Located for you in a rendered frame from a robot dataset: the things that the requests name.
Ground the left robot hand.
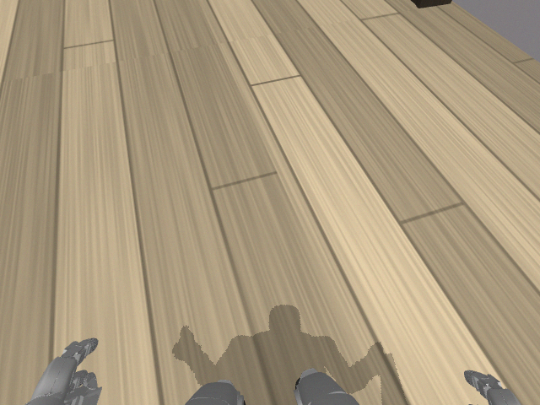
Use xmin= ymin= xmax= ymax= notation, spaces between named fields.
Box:
xmin=30 ymin=338 xmax=102 ymax=405

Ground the right robot hand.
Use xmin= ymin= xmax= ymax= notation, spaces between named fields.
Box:
xmin=464 ymin=370 xmax=521 ymax=405

